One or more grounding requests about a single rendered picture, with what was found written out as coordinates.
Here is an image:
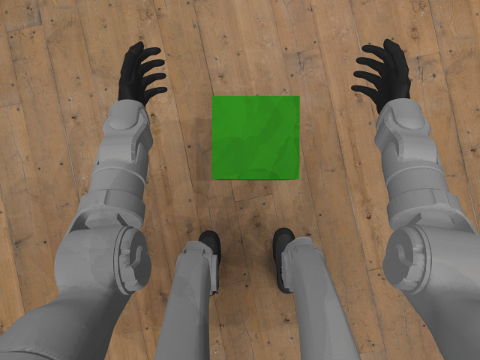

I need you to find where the robot right forearm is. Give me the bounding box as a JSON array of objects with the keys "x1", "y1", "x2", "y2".
[{"x1": 374, "y1": 98, "x2": 480, "y2": 238}]

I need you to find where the carton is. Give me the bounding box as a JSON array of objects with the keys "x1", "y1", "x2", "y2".
[{"x1": 211, "y1": 96, "x2": 300, "y2": 180}]

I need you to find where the right robot upper arm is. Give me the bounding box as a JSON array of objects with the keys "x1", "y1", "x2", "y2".
[{"x1": 382, "y1": 224, "x2": 480, "y2": 360}]

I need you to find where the robot left forearm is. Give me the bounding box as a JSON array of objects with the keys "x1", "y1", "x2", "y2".
[{"x1": 54, "y1": 99, "x2": 153, "y2": 289}]

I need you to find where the left robot upper arm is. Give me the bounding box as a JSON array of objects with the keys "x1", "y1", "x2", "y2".
[{"x1": 0, "y1": 225, "x2": 152, "y2": 360}]

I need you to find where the robot right hand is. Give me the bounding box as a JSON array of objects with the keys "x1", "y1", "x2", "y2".
[{"x1": 351, "y1": 39, "x2": 411, "y2": 114}]

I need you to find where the right robot shin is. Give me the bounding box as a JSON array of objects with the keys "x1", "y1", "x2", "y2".
[{"x1": 281, "y1": 237, "x2": 326, "y2": 280}]

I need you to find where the right robot foot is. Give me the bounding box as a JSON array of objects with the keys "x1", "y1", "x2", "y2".
[{"x1": 273, "y1": 228, "x2": 295, "y2": 294}]

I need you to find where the robot left hand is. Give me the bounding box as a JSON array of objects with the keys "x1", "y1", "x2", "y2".
[{"x1": 118, "y1": 41, "x2": 167, "y2": 108}]

